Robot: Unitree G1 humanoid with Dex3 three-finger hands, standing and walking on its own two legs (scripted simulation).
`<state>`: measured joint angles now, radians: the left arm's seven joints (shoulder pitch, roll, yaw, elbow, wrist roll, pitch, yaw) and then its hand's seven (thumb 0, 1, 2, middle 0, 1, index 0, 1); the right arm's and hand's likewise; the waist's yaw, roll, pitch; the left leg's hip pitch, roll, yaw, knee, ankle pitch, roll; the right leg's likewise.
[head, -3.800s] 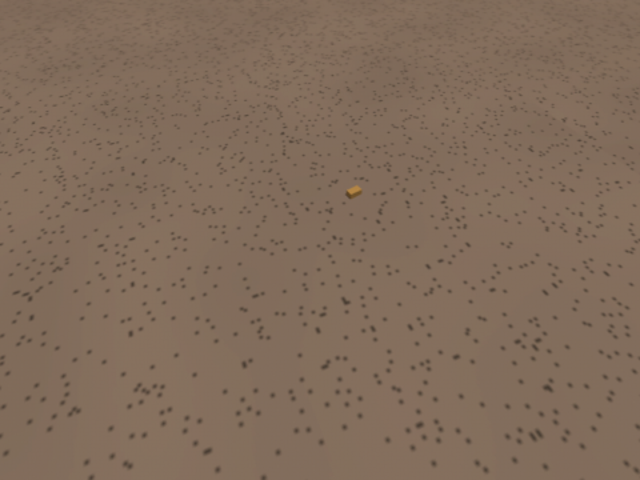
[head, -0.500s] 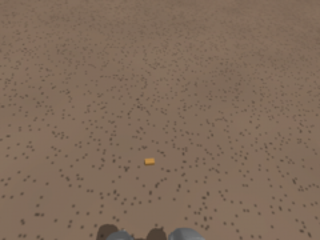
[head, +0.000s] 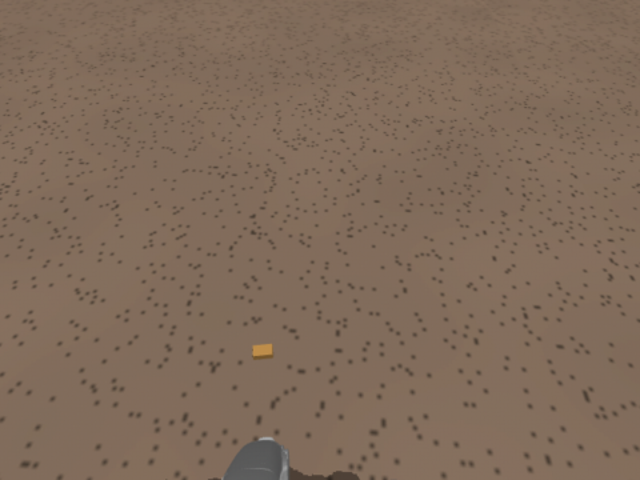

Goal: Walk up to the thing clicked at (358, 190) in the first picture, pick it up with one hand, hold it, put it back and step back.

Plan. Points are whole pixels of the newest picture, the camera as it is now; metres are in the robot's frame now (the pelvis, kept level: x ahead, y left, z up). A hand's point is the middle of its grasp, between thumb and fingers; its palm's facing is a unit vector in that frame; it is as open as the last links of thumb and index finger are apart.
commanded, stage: walk up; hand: left
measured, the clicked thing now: (263, 351) +0.58 +0.21 -0.73
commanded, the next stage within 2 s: none
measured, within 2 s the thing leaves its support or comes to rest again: neither
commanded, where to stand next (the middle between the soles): +0.16 -0.06 m, yaw +4 degrees
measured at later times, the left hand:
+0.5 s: hand (230, 462) +0.16 +0.15 -0.15, palm faces +0.00 -0.91 -0.41, open 7.4 cm
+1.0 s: hand (200, 471) +0.15 +0.19 -0.15, palm faces +0.07 -0.89 -0.44, open 7.4 cm
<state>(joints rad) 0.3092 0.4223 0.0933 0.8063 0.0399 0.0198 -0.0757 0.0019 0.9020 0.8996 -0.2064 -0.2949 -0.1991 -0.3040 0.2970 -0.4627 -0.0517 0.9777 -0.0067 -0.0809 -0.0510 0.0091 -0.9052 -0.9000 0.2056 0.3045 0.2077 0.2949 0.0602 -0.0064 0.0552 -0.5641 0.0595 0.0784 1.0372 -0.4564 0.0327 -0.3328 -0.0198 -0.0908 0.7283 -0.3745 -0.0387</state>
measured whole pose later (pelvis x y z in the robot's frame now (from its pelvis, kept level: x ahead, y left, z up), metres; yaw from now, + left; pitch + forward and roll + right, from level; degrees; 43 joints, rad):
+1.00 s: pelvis +0.11 -0.10 -0.01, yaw +5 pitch -1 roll -1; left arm 0.18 0.41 0.02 0.99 0.01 -0.05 0.04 0.00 0.90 0.90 -0.21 -0.30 -0.20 -0.30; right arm 0.12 -0.40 -0.04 0.95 0.00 0.05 0.02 0.01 -0.90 -0.90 0.21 0.30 0.21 0.30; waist 0.01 0.02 0.11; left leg -0.38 0.03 0.00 0.83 -0.45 0.01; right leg -0.38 -0.04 -0.03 0.76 -0.35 0.02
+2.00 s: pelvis +0.12 -0.09 +0.03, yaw +2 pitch -2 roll +0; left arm 0.07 0.36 0.01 1.13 0.01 -0.02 0.01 0.00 0.90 0.90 -0.21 -0.30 -0.20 -0.30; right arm 0.09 -0.36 -0.04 1.13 -0.01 0.03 0.03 0.01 -0.91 -0.90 0.20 0.30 0.21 0.29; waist -0.01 0.00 0.07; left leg -0.13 0.02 0.06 0.39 -0.23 -0.01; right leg -0.20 -0.04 0.05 0.40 -0.17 0.04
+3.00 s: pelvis +0.13 -0.11 +0.03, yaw +4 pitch -2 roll +0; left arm 0.10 0.35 0.00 1.13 0.01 -0.01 -0.01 0.00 0.90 0.90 -0.21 -0.29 -0.20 -0.30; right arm 0.09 -0.35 -0.02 1.14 -0.01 0.01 0.01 0.01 -0.91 -0.90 0.21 0.30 0.21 0.29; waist 0.00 0.00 0.05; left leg -0.08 0.05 0.04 0.30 -0.19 -0.03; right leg -0.13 -0.01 0.01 0.32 -0.15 0.02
